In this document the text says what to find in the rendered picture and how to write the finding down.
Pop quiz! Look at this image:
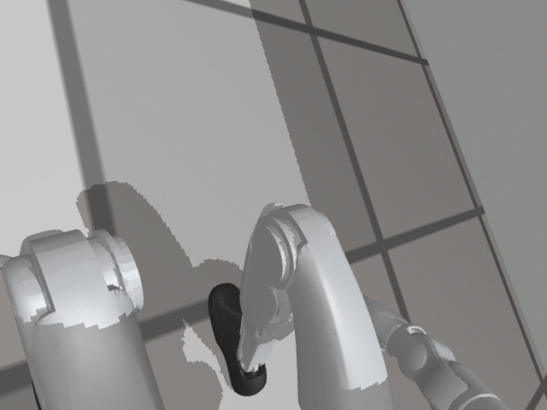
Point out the right robot arm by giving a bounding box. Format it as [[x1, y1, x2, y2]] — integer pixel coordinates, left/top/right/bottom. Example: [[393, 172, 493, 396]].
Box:
[[386, 323, 509, 410]]

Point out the right robot foot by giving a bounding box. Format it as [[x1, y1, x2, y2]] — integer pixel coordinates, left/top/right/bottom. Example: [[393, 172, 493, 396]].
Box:
[[208, 283, 267, 396]]

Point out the right robot hand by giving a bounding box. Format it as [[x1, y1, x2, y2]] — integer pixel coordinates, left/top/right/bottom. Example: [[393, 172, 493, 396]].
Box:
[[363, 296, 408, 351]]

